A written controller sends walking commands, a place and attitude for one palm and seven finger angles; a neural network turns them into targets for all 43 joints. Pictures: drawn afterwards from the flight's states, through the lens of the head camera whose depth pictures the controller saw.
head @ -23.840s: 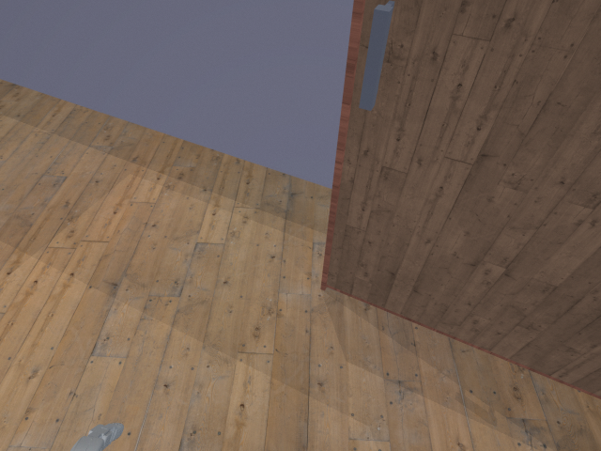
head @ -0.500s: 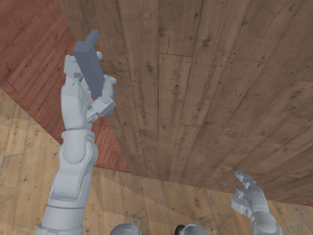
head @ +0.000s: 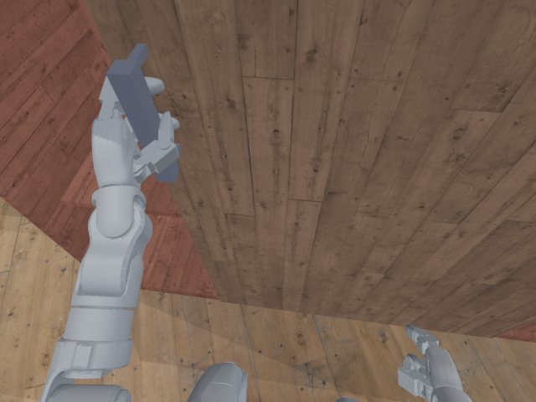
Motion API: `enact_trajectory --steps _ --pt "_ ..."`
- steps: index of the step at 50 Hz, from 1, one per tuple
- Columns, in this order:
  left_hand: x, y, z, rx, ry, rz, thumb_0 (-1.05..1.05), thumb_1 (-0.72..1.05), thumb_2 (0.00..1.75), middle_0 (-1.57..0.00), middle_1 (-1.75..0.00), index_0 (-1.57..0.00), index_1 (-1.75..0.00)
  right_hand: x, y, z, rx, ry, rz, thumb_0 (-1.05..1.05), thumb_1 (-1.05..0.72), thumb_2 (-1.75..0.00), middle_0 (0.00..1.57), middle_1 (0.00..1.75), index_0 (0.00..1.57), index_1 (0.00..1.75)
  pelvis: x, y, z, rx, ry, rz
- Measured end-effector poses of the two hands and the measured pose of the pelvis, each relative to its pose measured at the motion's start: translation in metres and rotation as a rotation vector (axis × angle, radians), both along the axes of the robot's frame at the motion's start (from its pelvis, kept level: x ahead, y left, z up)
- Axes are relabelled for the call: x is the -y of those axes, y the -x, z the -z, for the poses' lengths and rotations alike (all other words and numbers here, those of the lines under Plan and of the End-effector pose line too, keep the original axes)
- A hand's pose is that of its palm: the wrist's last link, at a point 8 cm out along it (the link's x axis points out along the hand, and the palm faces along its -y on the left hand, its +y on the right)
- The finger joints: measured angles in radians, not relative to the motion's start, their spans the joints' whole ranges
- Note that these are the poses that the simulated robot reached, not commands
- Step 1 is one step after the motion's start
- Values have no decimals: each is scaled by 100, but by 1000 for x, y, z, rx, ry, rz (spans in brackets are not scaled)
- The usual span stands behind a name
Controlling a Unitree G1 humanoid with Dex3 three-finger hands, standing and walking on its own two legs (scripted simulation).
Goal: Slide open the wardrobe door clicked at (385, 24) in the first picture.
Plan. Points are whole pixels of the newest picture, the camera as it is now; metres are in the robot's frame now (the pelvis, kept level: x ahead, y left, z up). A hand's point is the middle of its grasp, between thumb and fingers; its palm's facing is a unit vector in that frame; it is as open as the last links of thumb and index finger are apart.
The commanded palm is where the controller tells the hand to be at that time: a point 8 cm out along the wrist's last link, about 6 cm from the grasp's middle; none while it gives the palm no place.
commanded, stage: step sideways, sliding the door along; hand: left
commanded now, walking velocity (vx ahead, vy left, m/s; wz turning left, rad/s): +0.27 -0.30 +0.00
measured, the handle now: (155, 119) +0.42 +0.21 +0.18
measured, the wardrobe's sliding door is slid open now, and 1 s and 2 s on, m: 0.41 0.58 0.58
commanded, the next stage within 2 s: stop walking and hold the door there in 1.46 s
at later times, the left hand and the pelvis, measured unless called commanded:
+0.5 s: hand (233, 147) +0.38 +0.09 +0.18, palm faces +0.35 -0.93 -0.08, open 6.4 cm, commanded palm +0.34 +0.06 +0.17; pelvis +0.00 -0.13 +0.00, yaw +1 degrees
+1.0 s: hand (306, 157) +0.37 +0.00 +0.18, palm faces +0.26 -0.96 -0.02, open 6.6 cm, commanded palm +0.34 -0.02 +0.16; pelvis -0.01 -0.20 +0.02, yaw +0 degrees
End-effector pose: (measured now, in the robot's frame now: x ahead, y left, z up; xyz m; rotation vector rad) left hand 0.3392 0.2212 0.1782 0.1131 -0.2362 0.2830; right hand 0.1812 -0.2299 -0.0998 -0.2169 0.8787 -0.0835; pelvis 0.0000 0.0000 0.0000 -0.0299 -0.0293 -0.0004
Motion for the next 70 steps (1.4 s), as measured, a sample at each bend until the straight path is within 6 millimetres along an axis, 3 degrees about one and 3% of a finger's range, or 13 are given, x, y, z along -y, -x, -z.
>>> enact_trajectory --steps 6,14,19,27,32,36,42,47,52,56,61,66,70 --pt "16 -2 4 60 9 85 -1 70 80 -46 -141 -21 -129 26 -5 -12 28 92 17 2 -91 -90 20 30 20 30 11 2 13 17 10 -3" --pt "41 -1 0 -6 24 85 -1 70 81 -46 -141 -27 -134 21 -5 -36 5 0 -47 1 -91 -90 20 30 20 30 47 0 -17 18 63 19" --pt "58 1 -1 -27 24 42 -1 70 82 -46 -141 -27 -135 31 -14 -37 15 -52 -99 1 -91 -90 20 30 20 30 80 -1 -22 15 76 12" --pt "96 3 -1 -18 -1 -107 -3 66 84 -46 -141 -24 -133 87 -44 -11 98 -120 -161 1 -90 -90 20 30 21 30 146 -4 3 23 27 -34" --pt "124 4 -1 -23 23 -90 -2 68 82 -46 -140 -21 -136 130 -44 -9 61 -27 -106 1 -91 -90 20 30 20 30 154 -3 -3 4 -10 -74" --pt "143 5 2 19 32 -13 -2 70 80 -46 -141 -19 -132 149 -37 -13 22 58 -89 1 -91 -90 20 30 20 30 153 -4 0 -8 1 -89" --pt "168 5 4 45 43 97 -1 72 79 -45 -141 -15 -125 147 -27 -23 11 32 -77 2 -91 -90 19 30 20 30 164 1 -2 24 29 -47" --pt "169 6 2 9 53 60 0 71 81 -44 -141 -18 -129 141 -20 -37 9 -21 -110 2 -91 -90 20 30 20 30 182 4 -18 19 74 -8" --pt "173 7 -1 -22 58 -6 0 71 83 -43 -141 -18 -131 152 -20 -44 32 -52 -157 1 -91 -90 20 30 20 30 210 7 -24 18 91 -7" --pt "179 8 -2 -34 52 -82 -1 70 84 -42 -141 -17 -129 174 -26 -41 70 -75 -184 1 -90 -90 20 30 21 30 239 9 -19 19 75 -11" --pt "187 9 -1 -24 48 -222 -2 68 84 -44 -141 -11 -130 221 -36 -20 120 -106 -191 1 -90 -90 20 30 21 30 280 8 2 18 23 -29" --pt "191 10 -2 -35 44 -281 -3 68 84 -41 -139 -7 -133 272 -27 -9 54 -18 -97 1 -91 -90 20 30 20 30 286 7 -1 0 3 -66" --pt "189 10 1 9 54 -265 -3 68 84 -41 -138 -8 -132 296 -10 -13 -35 93 -61 1 -91 -90 20 30 20 30 281 0 -1 -16 6 -74"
